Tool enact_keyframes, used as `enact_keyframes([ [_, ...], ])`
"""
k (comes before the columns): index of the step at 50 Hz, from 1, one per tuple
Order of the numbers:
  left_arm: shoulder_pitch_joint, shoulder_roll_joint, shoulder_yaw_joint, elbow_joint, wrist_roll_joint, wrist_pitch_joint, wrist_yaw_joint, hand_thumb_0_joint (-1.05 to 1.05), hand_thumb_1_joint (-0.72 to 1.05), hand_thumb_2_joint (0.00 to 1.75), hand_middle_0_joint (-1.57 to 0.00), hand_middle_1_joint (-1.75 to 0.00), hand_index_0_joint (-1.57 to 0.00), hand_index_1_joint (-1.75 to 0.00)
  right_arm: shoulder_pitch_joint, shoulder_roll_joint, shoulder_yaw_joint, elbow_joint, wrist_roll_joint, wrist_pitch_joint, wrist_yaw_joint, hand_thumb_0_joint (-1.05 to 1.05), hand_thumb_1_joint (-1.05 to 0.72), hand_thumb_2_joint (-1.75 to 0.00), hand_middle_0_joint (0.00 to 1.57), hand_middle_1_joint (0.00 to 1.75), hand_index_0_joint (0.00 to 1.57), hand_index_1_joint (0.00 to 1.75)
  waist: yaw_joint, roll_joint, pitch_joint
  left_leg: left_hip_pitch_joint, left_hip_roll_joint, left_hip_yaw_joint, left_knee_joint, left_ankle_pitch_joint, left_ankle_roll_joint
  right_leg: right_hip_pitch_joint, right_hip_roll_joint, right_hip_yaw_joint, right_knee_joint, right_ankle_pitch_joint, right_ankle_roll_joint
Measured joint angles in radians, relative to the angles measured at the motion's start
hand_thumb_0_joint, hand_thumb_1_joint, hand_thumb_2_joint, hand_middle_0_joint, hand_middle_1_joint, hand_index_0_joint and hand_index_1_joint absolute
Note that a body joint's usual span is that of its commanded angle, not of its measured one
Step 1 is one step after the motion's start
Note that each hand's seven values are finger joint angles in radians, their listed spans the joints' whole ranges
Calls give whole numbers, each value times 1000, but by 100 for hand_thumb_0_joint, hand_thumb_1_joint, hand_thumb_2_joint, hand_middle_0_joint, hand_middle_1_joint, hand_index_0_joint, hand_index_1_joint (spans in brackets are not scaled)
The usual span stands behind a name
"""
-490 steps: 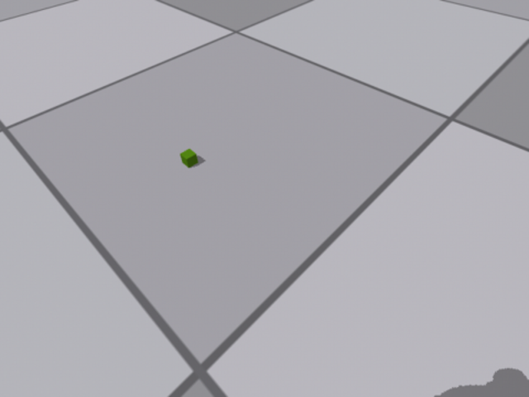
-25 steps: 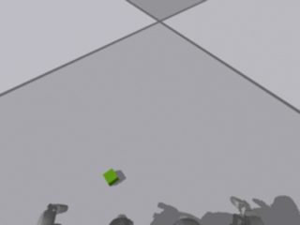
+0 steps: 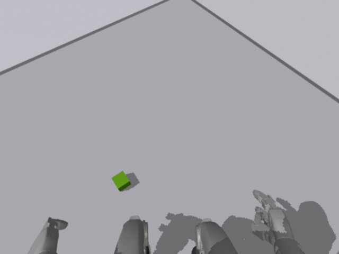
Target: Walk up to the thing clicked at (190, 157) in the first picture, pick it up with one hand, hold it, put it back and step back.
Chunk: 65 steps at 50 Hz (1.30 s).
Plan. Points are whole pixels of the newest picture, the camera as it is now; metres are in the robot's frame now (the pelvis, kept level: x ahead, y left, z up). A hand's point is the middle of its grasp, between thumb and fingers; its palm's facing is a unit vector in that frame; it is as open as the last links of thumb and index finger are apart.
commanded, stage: rise first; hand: left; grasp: from above
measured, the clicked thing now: (121, 181) +0.44 +0.24 -0.62
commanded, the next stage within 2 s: none
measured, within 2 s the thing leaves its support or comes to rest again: neither
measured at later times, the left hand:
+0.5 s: hand (89, 206) +0.29 +0.29 -0.35, palm faces -0.30 -0.23 -0.93, open 13.5 cm
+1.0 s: hand (103, 192) +0.36 +0.28 -0.45, palm faces -0.30 -0.28 -0.91, open 13.4 cm
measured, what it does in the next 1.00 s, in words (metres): lowers itself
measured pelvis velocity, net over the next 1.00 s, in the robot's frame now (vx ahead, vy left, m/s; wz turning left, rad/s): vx -0.08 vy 0.00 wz -0.12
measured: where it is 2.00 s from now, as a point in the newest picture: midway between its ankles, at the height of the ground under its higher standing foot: outside the picture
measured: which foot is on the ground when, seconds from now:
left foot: down 0.00-1.00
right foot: down 0.00-1.00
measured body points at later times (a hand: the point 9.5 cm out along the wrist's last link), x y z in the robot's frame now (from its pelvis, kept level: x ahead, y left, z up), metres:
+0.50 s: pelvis -0.07 -0.01 -0.19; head +0.13 +0.00 +0.21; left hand +0.30 +0.30 -0.30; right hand +0.06 -0.26 -0.34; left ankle +0.03 +0.12 -0.62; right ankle +0.00 -0.13 -0.62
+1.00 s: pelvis -0.08 +0.00 -0.28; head +0.15 +0.02 +0.11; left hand +0.37 +0.29 -0.39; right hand -0.05 -0.26 -0.41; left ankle +0.03 +0.13 -0.62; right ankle +0.00 -0.13 -0.62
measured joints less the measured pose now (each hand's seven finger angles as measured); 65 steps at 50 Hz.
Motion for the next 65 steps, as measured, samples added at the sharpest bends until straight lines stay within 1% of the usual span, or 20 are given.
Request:
enact_keyframes([
  [2, -44, 9, 1, 43, 42, -16, 20, 0, -57, 98, -10, -105, -11, -105, -12, -8, -3, 9, -1, -9, 3, 1, -93, -90, 20, 30, 21, 30, 0, -3, -14, -69, 0, 0, 56, -14, 0, -70, -1, 3, 60, -17, -1],
  [4, -91, 16, 1, 80, 92, -31, 49, 0, -57, 98, -10, -104, -10, -105, -27, -16, -7, 22, -1, -13, 7, 1, -92, -90, 20, 30, 21, 30, 0, -5, -24, -142, -1, 1, 116, -29, -1, -145, -3, 8, 126, -35, 0],
  [6, -144, 22, -3, 120, 143, -39, 87, 0, -56, 98, -10, -104, -10, -104, -44, -24, -11, 39, -2, -11, 11, 1, -91, -90, 20, 30, 21, 30, 2, -7, -34, -218, -1, 1, 177, -42, -1, -223, -3, 12, 192, -51, 0],
  [10, -267, 29, -15, 202, 227, -43, 166, 0, -55, 100, -10, -103, -10, -104, -78, -36, -18, 80, -9, 2, 20, 1, -89, -90, 20, 30, 21, 30, 8, -6, -51, -376, 4, -4, 298, -60, -2, -383, 1, 15, 318, -74, -2],
  [13, -366, 37, -15, 265, 287, -41, 222, 0, -55, 101, -10, -103, -10, -104, -101, -38, -18, 114, -19, 15, 26, 1, -90, -90, 20, 30, 21, 30, 11, -4, -56, -489, 10, -11, 383, -67, -4, -496, 8, 15, 404, -81, -6],
  [16, -476, 50, -15, 352, 338, -34, 273, 0, -54, 101, -11, -104, -11, -105, -117, -35, -16, 147, -32, 24, 31, 1, -91, -90, 20, 29, 21, 30, 13, -3, -52, -588, 17, -20, 462, -70, -5, -596, 15, 13, 484, -84, -8],
  [21, -655, 84, 5, 511, 396, -21, 339, 0, -51, 99, -12, -106, -13, -106, -123, -16, -5, 194, -62, 28, 45, 1, -91, -90, 20, 29, 21, 30, 0, -6, -40, -734, 26, -36, 584, -70, -8, -742, 27, 7, 606, -83, -13],
  [26, -783, 113, 25, 627, 421, -2, 384, 0, -46, 96, -14, -106, -16, -105, -112, 5, 1, 234, -88, 20, 67, 1, -90, -90, 20, 29, 21, 30, -26, -1, -21, -845, 28, -51, 682, -65, -9, -850, 32, 1, 700, -78, -13],
  [31, -875, 137, 64, 720, 416, 9, 405, 0, -41, 92, -17, -104, -20, -102, -96, 19, 8, 265, -110, 7, 101, 1, -89, -89, 20, 29, 21, 30, -57, 3, -2, -922, 33, -62, 757, -62, -4, -924, 40, -3, 769, -71, -8],
  [35, -929, 165, 96, 788, 407, 10, 399, 0, -39, 91, -18, -103, -21, -101, -77, 21, 13, 282, -120, -5, 128, 1, -89, -89, 20, 29, 21, 30, -84, 4, 10, -969, 34, -70, 808, -63, 2, -965, 43, -6, 813, -69, -3],
  [38, -961, 190, 103, 832, 401, 7, 382, 0, -39, 91, -18, -103, -21, -101, -63, 20, 14, 294, -124, -15, 146, 1, -89, -90, 20, 29, 21, 30, -102, 4, 17, -999, 33, -74, 842, -66, 6, -990, 45, -7, 842, -71, 2],
  [40, -976, 204, 105, 849, 407, 1, 370, 0, -40, 91, -18, -103, -21, -101, -52, 15, 16, 299, -125, -21, 156, 1, -89, -90, 20, 29, 21, 30, -112, 4, 21, -1017, 32, -76, 863, -69, 9, -1005, 45, -6, 861, -75, 5],
  [42, -989, 216, 111, 863, 424, -8, 363, 0, -41, 92, -18, -102, -20, -101, -41, 8, 20, 299, -124, -26, 166, 1, -90, -90, 20, 29, 21, 30, -120, 4, 25, -1034, 32, -77, 884, -73, 11, -1020, 45, -5, 880, -79, 7],
  [46, -1019, 235, 115, 895, 455, -19, 368, 0, -43, 94, -17, -103, -19, -101, -24, -8, 24, 301, -125, -35, 185, 1, -90, -90, 20, 29, 21, 30, -132, 4, 29, -1068, 31, -75, 922, -79, 15, -1052, 46, 0, 919, -87, 11],
  [51, -1075, 256, 144, 951, 459, -21, 388, 0, -45, 95, -15, -105, -17, -103, -23, -23, 27, 299, -137, -52, 213, 1, -90, -90, 20, 29, 21, 30, -145, 2, 48, -1108, 31, -79, 963, -78, 16, -1093, 49, 1, 960, -86, 16],
  [55, -1109, 273, 160, 982, 470, -22, 385, 0, -46, 95, -14, -106, -17, -104, -26, -31, 31, 295, -144, -64, 235, 1, -90, -90, 20, 29, 21, 30, -154, -1, 67, -1135, 32, -85, 994, -76, 13, -1121, 51, -1, 993, -84, 13],
  [61, -1135, 307, 180, 1012, 491, -46, 371, 0, -46, 94, -14, -108, -17, -105, -35, -38, 41, 293, -154, -71, 260, 1, -91, -90, 20, 29, 20, 30, -165, -1, 94, -1169, 32, -100, 1041, -77, 7, -1157, 56, -10, 1039, -84, 9],
  [65, -1151, 327, 197, 1026, 497, -55, 379, 0, -46, 93, -13, -109, -17, -106, -38, -40, 52, 291, -162, -77, 275, 1, -91, -90, 20, 29, 20, 30, -169, -6, 111, -1186, 33, -109, 1069, -80, 3, -1175, 61, -15, 1064, -83, 8],
])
